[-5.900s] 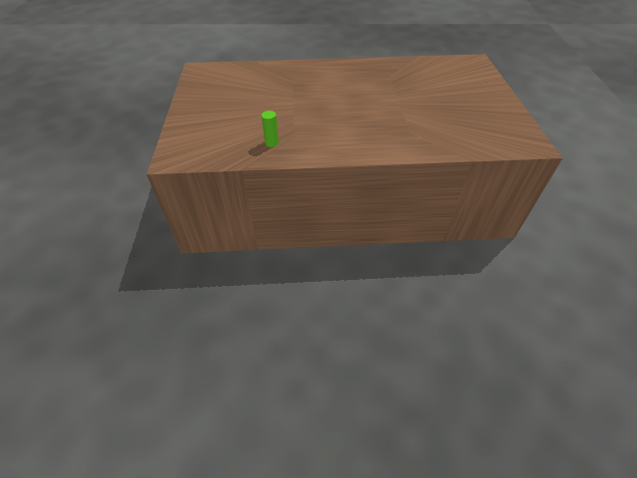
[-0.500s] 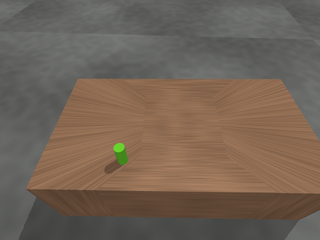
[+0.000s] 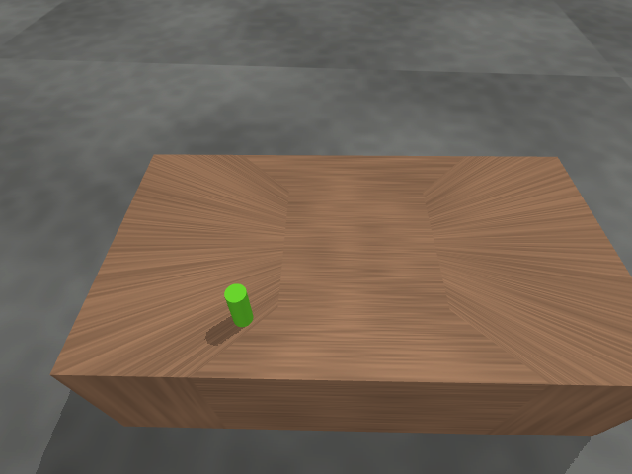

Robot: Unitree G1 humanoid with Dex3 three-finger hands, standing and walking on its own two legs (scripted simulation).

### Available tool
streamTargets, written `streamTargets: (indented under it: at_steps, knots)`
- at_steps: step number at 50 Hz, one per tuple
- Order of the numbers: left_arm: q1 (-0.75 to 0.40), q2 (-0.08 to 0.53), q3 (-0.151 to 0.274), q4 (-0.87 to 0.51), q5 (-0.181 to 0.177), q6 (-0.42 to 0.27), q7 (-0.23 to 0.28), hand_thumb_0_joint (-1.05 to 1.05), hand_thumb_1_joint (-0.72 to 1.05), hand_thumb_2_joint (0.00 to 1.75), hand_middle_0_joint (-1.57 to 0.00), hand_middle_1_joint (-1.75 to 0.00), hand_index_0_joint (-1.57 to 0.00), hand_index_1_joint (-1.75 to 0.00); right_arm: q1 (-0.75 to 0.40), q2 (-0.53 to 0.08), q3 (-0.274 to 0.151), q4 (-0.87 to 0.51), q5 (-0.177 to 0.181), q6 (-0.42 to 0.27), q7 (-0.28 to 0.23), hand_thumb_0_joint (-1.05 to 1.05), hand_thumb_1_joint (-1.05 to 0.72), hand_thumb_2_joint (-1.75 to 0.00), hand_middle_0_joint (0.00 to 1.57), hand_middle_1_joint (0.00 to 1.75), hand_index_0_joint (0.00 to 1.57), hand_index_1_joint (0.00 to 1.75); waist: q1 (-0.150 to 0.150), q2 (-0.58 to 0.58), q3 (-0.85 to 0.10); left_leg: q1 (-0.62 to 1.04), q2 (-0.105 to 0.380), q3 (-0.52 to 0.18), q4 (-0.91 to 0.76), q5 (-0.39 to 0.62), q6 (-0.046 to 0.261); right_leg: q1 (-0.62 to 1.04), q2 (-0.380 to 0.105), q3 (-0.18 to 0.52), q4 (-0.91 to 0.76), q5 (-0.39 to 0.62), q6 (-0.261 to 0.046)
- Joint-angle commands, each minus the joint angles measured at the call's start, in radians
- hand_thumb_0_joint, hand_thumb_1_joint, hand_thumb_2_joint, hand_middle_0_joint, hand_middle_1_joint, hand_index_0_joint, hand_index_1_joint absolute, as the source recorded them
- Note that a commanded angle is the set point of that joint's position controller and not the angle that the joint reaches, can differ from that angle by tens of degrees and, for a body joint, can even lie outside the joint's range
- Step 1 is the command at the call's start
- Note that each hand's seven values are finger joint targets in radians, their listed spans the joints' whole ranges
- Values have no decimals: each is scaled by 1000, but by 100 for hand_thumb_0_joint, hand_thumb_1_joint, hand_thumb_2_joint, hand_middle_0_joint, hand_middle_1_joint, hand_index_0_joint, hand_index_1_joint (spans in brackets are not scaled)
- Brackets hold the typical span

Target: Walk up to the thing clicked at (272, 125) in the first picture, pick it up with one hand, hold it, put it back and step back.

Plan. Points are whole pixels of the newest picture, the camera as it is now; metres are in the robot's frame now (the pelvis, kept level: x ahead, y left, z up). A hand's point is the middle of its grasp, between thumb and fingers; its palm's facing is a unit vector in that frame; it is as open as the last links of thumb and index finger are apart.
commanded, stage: stand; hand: left
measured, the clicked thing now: (239, 306) +0.50 +0.20 -0.31
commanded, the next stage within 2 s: go down in 0.68 s
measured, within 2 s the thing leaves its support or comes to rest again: neither
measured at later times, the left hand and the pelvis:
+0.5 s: hand out of the picture +0.08 +0.26 -0.15, palm faces -0.02 -0.94 -0.34, open 7.3 cm; pelvis +0.00 +0.00 +0.00, yaw +0 degrees
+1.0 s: hand out of the picture +0.15 +0.25 -0.15, palm faces +0.03 -0.94 -0.33, open 10.5 cm; pelvis -0.02 +0.01 -0.02, yaw -1 degrees
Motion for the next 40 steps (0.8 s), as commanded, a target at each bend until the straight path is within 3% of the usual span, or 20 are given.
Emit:
streamTargets:
  at_steps: [1, 6, 17, 22, 27, 38, 39, 40]
  knots:
    - [-44, 214, 45, -58, 2, -24, 19, 0, 90, 90, -20, -30, -20, -30, -35, -208, -34, -59, -2, -24, -13, 0, -90, -90, 20, 30, 20, 30, -6, -13, -72, -57, 105, -62, -54, 165, 41, 82, -115, 105, -41, 174, -21]
    - [-42, 214, 47, -56, 0, -22, 18, 0, 90, 90, -20, -30, -20, -30, -36, -210, -36, -59, -3, -23, -13, 0, -90, -90, 20, 30, 20, 30, -3, -11, -66, -54, 107, -65, -60, 156, 40, 76, -112, 102, -43, 133, -22]
    - [-43, 214, 46, -64, 2, -22, 20, 0, 90, 90, -20, -30, -20, -30, -30, -205, -34, -65, -4, -26, -15, 0, -90, -90, 20, 30, 20, 30, -7, -18, -77, -43, 111, -62, -60, 205, 40, 85, -115, 100, -29, 187, -22]
    - [-44, 213, 46, -62, 2, -21, 20, 0, 90, 90, -20, -30, -20, -30, -31, -212, -37, -62, -4, -21, -15, 0, -90, -90, 20, 30, 20, 30, -5, -14, -50, -66, 104, -58, -62, 148, 43, 79, -116, 105, -46, 152, -21]
    - [-42, 213, 46, -65, 2, -21, 19, 0, 90, 90, -20, -30, -20, -30, -33, -207, -37, -65, -5, -26, -14, 0, -90, -90, 20, 30, 20, 30, -4, -8, -72, -57, 106, -60, -66, 187, 41, 93, -116, 102, -31, 176, -24]
    - [-39, 218, 45, -66, 1, -21, 20, 0, 90, 90, -20, -30, -20, -30, -24, -209, -39, -62, -6, -24, -14, 0, -90, -90, 20, 30, 20, 30, -7, -11, -57, -58, 105, -60, -72, 141, 42, 74, -115, 108, -39, 127, -23]
    - [-33, 213, 42, -67, 0, -21, 19, 0, 82, 82, -16, -24, -20, -22, -31, -208, -38, -62, -5, -24, -13, 0, -82, -82, 12, 22, 12, 22, -2, -8, -56, -54, 104, -61, -70, 143, 40, 64, -113, 107, -42, 126, -22]
    - [-383, 12, 12, -418, -83, -100, 26, 0, 74, 74, -8, -16, -12, -14, -382, -26, -9, -413, 98, -138, -31, 0, -74, -74, 4, 14, 5, 14, -50, 12, -62, -170, -43, 44, 43, 75, 31, -65, 15, 19, 31, 44, -15]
